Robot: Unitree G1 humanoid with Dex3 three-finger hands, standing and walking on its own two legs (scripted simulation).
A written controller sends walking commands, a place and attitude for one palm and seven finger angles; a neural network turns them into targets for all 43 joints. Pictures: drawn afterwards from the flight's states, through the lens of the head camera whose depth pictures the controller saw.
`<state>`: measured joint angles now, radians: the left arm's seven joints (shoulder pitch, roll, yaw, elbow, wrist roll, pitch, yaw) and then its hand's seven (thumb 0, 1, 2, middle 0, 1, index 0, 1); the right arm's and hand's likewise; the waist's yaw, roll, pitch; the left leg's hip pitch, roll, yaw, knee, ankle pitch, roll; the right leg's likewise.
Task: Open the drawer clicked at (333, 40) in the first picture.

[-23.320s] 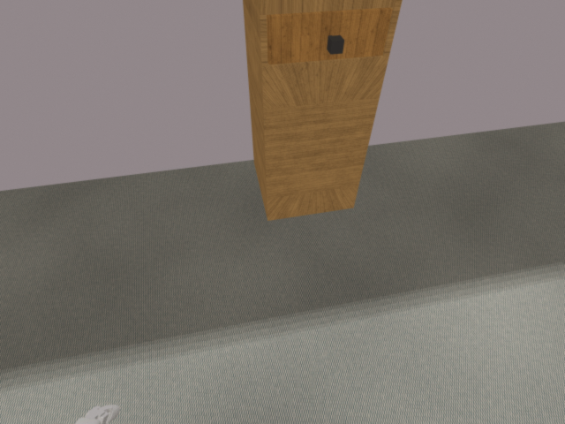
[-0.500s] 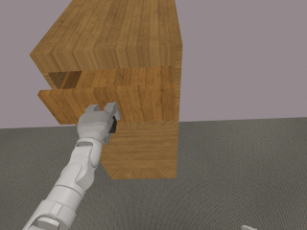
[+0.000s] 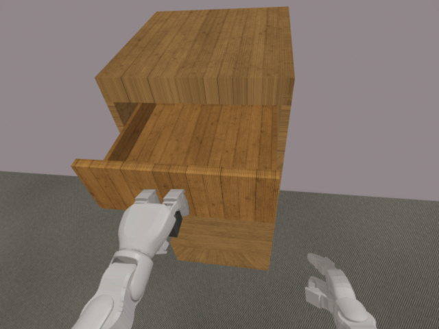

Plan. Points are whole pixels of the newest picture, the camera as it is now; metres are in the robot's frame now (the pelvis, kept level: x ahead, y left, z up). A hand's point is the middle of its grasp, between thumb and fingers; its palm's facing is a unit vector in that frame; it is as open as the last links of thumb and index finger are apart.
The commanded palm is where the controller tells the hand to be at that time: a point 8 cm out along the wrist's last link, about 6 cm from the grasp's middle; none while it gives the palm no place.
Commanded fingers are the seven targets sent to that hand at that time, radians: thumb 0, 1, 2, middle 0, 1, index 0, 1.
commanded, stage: pull the drawer open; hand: left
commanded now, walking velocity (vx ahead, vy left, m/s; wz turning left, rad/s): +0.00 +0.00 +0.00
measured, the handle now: (170, 212) +0.30 +0.14 +0.06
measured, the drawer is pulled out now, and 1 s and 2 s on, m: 0.21 0.29 0.29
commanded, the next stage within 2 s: open the thumb to release the handle in 0.62 s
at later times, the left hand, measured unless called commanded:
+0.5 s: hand (144, 291) +0.17 +0.15 +0.05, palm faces +0.03 -0.19 -0.98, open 7.2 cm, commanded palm +0.11 +0.17 +0.10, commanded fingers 0.00 0.90 0.90 -0.40 -1.35 -0.40 -1.35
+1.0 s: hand (146, 282) +0.18 +0.15 +0.05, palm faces +0.06 -0.15 -0.99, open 7.9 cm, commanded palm +0.14 +0.18 +0.10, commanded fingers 0.00 -0.15 0.45 -0.32 -1.24 -0.32 -1.24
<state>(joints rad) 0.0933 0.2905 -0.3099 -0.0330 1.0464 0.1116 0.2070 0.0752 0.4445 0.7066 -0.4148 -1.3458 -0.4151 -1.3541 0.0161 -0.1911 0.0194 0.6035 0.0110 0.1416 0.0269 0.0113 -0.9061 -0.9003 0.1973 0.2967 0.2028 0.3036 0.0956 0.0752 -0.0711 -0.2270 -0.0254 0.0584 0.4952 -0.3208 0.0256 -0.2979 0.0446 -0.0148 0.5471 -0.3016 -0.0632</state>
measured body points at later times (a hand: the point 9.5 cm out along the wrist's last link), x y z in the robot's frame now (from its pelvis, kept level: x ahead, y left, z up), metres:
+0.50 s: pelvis -0.01 -0.01 -0.01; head -0.01 -0.06 +0.44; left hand +0.16 +0.16 +0.10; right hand +0.20 -0.23 -0.11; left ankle -0.04 +0.10 -0.73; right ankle -0.01 -0.08 -0.73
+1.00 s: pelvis -0.02 -0.02 -0.01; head -0.01 -0.07 +0.44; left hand +0.17 +0.16 +0.10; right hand +0.21 -0.21 -0.11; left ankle -0.04 +0.10 -0.73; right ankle -0.01 -0.08 -0.73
